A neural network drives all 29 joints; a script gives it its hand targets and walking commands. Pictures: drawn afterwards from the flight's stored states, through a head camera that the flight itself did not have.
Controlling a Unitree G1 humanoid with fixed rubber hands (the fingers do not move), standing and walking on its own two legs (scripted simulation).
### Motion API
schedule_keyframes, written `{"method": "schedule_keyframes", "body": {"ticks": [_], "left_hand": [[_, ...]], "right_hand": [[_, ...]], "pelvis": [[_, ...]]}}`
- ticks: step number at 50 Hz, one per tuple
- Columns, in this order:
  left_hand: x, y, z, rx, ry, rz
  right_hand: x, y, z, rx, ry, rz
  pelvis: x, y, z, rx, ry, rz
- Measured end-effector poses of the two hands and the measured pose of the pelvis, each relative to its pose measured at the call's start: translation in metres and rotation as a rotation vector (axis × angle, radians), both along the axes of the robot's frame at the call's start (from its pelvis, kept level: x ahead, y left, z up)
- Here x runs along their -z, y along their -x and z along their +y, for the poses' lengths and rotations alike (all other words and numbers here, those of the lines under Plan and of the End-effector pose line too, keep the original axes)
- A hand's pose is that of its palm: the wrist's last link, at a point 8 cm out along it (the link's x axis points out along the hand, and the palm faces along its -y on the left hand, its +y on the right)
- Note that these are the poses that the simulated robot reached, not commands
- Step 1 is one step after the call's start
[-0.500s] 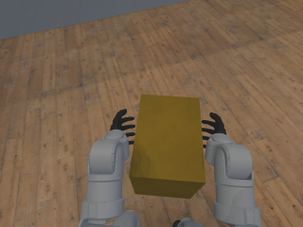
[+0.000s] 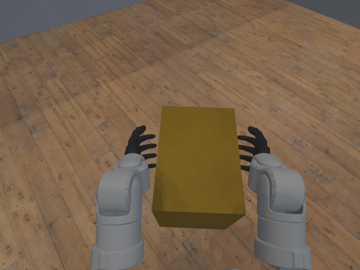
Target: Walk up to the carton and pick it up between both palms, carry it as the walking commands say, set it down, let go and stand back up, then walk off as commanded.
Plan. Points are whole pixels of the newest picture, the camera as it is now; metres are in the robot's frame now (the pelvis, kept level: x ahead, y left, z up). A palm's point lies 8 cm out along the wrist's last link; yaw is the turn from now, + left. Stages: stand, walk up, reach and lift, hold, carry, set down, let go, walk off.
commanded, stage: carry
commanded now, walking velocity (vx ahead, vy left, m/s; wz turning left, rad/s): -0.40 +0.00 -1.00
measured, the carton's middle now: (195, 170) +0.34 +0.03 +0.01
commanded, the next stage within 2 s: none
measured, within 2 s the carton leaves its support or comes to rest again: neither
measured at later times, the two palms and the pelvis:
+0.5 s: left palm out of the picture +0.12 -0.01 +0.06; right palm out of the picture +0.00 -0.22 +0.07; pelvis -0.21 +0.03 +0.00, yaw -31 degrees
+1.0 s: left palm out of the picture -0.15 -0.10 +0.06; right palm out of the picture -0.36 -0.20 +0.07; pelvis -0.40 +0.15 -0.02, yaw -61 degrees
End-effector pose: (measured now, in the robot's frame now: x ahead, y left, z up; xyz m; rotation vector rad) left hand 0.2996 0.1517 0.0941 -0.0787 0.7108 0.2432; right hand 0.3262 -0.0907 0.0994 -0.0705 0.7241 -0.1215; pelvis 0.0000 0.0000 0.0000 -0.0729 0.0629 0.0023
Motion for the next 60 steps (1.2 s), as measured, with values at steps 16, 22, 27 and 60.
{"method": "schedule_keyframes", "body": {"ticks": [16, 22, 27, 60], "left_hand": [[0.039, 0.095, -0.172, 0.495, -0.049, 0.074], [0.04, 0.15, -0.164, 0.562, -0.008, 0.073], [0.022, 0.196, -0.157, 0.595, -0.016, 0.07], [0.019, 0.508, -0.179, 1.241, -0.039, 0.063]], "right_hand": [[0.043, 0.221, -0.144, 0.585, -0.006, 0.083], [0.034, 0.289, -0.133, 0.611, 0.028, 0.087], [0.018, 0.34, -0.128, 0.596, -0.027, 0.075], [0.014, 0.756, -0.035, 1.25, -0.049, 0.065]], "pelvis": [[0.019, 0.143, 0.004, 0.336, -0.097, 0.001], [0.016, 0.193, 0.028, 0.487, -0.071, -0.017], [0.001, 0.23, 0.037, 0.57, -0.013, -0.029], [0.001, 0.447, 0.209, 1.256, 0.004, -0.036]]}}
